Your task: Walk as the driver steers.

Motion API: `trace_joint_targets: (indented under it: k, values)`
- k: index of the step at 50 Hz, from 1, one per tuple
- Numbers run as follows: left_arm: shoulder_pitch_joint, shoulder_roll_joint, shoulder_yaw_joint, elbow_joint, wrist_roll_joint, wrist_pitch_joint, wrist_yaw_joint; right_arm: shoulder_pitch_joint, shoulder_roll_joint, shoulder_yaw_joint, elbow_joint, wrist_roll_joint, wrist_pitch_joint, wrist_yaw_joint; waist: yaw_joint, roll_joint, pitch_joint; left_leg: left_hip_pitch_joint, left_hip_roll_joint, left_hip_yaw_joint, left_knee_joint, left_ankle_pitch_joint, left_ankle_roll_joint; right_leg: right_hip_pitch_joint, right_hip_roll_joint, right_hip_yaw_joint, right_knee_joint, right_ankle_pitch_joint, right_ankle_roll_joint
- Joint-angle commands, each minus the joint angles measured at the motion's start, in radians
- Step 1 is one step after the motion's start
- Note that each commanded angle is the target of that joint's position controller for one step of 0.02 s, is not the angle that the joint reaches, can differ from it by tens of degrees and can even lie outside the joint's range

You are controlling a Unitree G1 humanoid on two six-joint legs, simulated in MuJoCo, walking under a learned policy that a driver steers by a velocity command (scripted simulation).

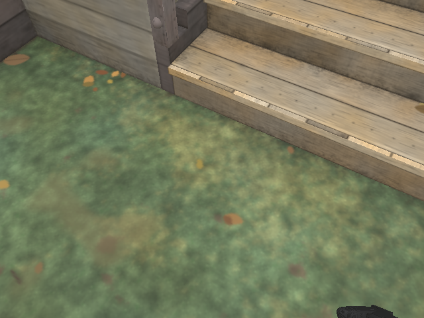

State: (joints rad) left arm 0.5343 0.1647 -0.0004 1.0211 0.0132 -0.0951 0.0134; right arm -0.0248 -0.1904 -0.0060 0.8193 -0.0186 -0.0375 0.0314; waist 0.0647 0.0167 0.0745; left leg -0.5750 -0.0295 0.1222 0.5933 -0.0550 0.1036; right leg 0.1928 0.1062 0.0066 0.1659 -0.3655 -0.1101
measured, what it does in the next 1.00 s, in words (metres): walks ahead, turning right: left foot, then right foot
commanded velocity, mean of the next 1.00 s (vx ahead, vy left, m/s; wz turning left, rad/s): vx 0.50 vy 0.00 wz -0.33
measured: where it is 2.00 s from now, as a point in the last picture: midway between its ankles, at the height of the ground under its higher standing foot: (290, 203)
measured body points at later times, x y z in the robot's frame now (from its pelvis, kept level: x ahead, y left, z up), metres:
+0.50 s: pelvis +0.27 -0.01 +0.01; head +0.30 -0.01 +0.46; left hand +0.46 +0.19 -0.11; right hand +0.18 -0.23 -0.13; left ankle +0.16 +0.06 -0.73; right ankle +0.44 -0.14 -0.68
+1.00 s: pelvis +0.54 -0.08 +0.02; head +0.57 -0.11 +0.47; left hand +0.60 +0.19 -0.11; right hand +0.65 -0.37 -0.09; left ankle +0.76 +0.02 -0.67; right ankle +0.44 -0.10 -0.73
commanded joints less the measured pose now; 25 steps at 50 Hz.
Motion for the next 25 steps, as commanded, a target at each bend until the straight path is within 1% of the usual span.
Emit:
trace_joint_targets:
  k: [1, 2, 3, 4, 5, 6, 7, 8, 9, 10, 11, 12, 13, 15, 17, 19, 21, 23, 25]
  values:
    - [-0.021, 0.183, 0.036, -0.025, 0.01, -0.002, 0.017, 0.249, -0.143, -0.048, 0.04, 0.004, -0.019, -0.026, -0.17, -0.114, -0.115, 0.332, -0.064, -0.009, -0.053, -0.066, 0.059, -0.075, -0.287, 0.048, 0.376, 1.295, 0.009]
    - [-0.054, 0.194, 0.038, -0.032, 0.005, 0.001, 0.012, 0.399, -0.163, -0.061, 0.086, -0.004, -0.027, -0.037, -0.243, -0.094, -0.18, 0.538, -0.015, -0.057, -0.118, -0.045, 0.09, -0.189, -0.263, 0.031, 0.58, 1.136, 0.007]
    - [-0.053, 0.15, 0.027, -0.062, 0.001, -0.002, 0.004, 0.541, -0.241, -0.084, 0.106, -0.026, -0.027, -0.05, -0.275, 0.026, -0.293, 0.74, 0.221, -0.319, -0.128, -0.182, 0.152, -0.367, -0.181, -0.018, 0.909, 0.687, -0.002]
    - [0.084, 0.07, 0.021, -0.053, -0.023, 0.003, -0.008, 0.499, -0.251, -0.089, 0.103, -0.021, -0.018, -0.039, -0.159, 0.213, -0.363, 0.932, 0.445, -0.831, -0.242, -0.233, 0.319, -0.729, 0.007, -0.004, 1.264, -0.146, 0.035]
    - [-0.009, 0.164, 0.037, -0.064, 0.005, 0.005, -0.004, 0.392, -0.201, -0.083, 0.091, 0.013, -0.016, -0.025, -0.151, 0.027, -0.221, 0.79, 0.396, -0.776, -0.336, -0.368, 0.295, -0.836, -0.065, 0.067, 1.262, -0.058, 0.005]
    - [-0.104, 0.17, 0.044, -0.094, 0.007, 0.0, -0.011, 0.304, -0.15, -0.069, 0.076, 0.016, -0.022, -0.021, -0.122, 0.005, -0.097, 0.641, 0.368, -0.644, -0.386, -0.378, 0.266, -0.844, -0.106, 0.063, 1.211, 0.024, 0.0]
    - [-0.133, 0.153, 0.043, -0.099, 0.009, 0.001, -0.015, 0.278, -0.101, -0.058, 0.085, 0.009, -0.031, -0.018, -0.086, -0.05, -0.014, 0.505, 0.33, -0.554, -0.428, -0.279, 0.229, -0.801, -0.139, 0.058, 1.14, 0.055, 0.001]
    - [-0.142, 0.136, 0.044, -0.102, 0.017, 0.012, -0.019, 0.288, -0.075, -0.047, 0.103, 0.005, -0.044, -0.021, -0.055, -0.052, 0.004, 0.426, 0.286, -0.474, -0.441, -0.192, 0.191, -0.749, -0.166, 0.065, 1.083, 0.069, 0.009]
    - [-0.115, 0.102, 0.036, -0.092, 0.025, 0.027, -0.026, 0.301, -0.063, -0.041, 0.121, 0.004, -0.053, -0.025, -0.031, -0.031, 0.001, 0.376, 0.254, -0.412, -0.457, -0.14, 0.167, -0.696, -0.176, 0.056, 1.045, 0.077, 0.023]
    - [-0.11, 0.084, 0.033, -0.089, 0.027, 0.036, -0.032, 0.328, -0.067, -0.04, 0.137, 0.006, -0.063, -0.026, -0.024, -0.019, -0.001, 0.358, 0.238, -0.372, -0.465, -0.078, 0.16, -0.68, -0.18, 0.043, 1.018, 0.086, 0.032]
    - [-0.124, 0.079, 0.033, -0.095, 0.028, 0.042, -0.036, 0.353, -0.082, -0.042, 0.152, 0.009, -0.072, -0.026, -0.019, -0.009, 0.001, 0.35, 0.227, -0.335, -0.473, -0.032, 0.156, -0.692, -0.187, 0.029, 0.991, 0.102, 0.041]
    - [-0.153, 0.081, 0.034, -0.105, 0.025, 0.048, -0.04, 0.369, -0.102, -0.046, 0.161, 0.009, -0.077, -0.025, -0.018, 0.0, 0.008, 0.353, 0.223, -0.295, -0.489, -0.012, 0.15, -0.723, -0.196, 0.02, 0.965, 0.135, 0.048]
    - [-0.199, 0.089, 0.035, -0.12, 0.022, 0.053, -0.042, 0.386, -0.115, -0.048, 0.168, 0.007, -0.08, -0.025, -0.025, 0.005, 0.02, 0.358, 0.218, -0.263, -0.505, -0.001, 0.139, -0.761, -0.206, 0.014, 0.933, 0.177, 0.053]
    - [-0.299, 0.098, 0.036, -0.15, 0.015, 0.057, -0.044, 0.427, -0.116, -0.045, 0.181, 0.006, -0.08, -0.024, -0.05, 0.009, 0.039, 0.393, 0.2, -0.202, -0.514, 0.066, 0.106, -0.832, -0.214, 0.006, 0.851, 0.264, 0.059]
    - [-0.376, 0.095, 0.033, -0.172, 0.006, 0.055, -0.046, 0.461, -0.109, -0.04, 0.191, 0.007, -0.081, -0.026, -0.072, 0.02, 0.039, 0.432, 0.183, -0.142, -0.506, 0.151, 0.067, -0.853, -0.199, -0.002, 0.753, 0.338, 0.059]
    - [-0.438, 0.085, 0.027, -0.188, 0.001, 0.052, -0.049, 0.486, -0.107, -0.035, 0.198, 0.008, -0.083, -0.031, -0.091, 0.031, 0.034, 0.471, 0.177, -0.094, -0.495, 0.219, 0.038, -0.84, -0.18, -0.024, 0.655, 0.402, 0.056]
    - [-0.503, 0.077, 0.021, -0.205, 0.002, 0.052, -0.05, 0.519, -0.106, -0.03, 0.209, 0.006, -0.083, -0.039, -0.111, 0.039, 0.039, 0.53, 0.19, -0.062, -0.485, 0.274, 0.027, -0.84, -0.165, -0.055, 0.573, 0.43, 0.048]
    - [-0.558, 0.075, 0.018, -0.223, 0.005, 0.05, -0.053, 0.55, -0.107, -0.027, 0.222, -0.001, -0.08, -0.048, -0.128, 0.043, 0.047, 0.605, 0.211, -0.035, -0.463, 0.331, 0.027, -0.843, -0.152, -0.085, 0.506, 0.41, 0.033]
    - [-0.581, 0.081, 0.02, -0.235, 0.009, 0.047, -0.055, 0.563, -0.116, -0.026, 0.232, -0.005, -0.074, -0.057, -0.126, 0.047, 0.045, 0.681, 0.238, -0.013, -0.41, 0.447, 0.027, -0.829, -0.13, -0.112, 0.462, 0.337, 0.011]
Keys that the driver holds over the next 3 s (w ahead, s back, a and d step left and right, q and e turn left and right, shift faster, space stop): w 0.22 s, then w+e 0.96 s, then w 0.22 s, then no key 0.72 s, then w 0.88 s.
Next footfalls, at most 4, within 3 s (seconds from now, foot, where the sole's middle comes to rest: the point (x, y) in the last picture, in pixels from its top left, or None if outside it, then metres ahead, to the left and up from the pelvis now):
0.06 left None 0.20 0.06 -0.76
0.60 right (277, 304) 0.48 -0.11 -0.76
1.14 left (260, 199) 0.85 -0.07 -0.76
1.56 right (325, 208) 0.82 -0.29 -0.76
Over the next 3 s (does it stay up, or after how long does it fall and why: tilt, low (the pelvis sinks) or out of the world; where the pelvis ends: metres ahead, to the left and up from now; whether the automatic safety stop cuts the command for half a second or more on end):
stays up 1.12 -0.26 0.13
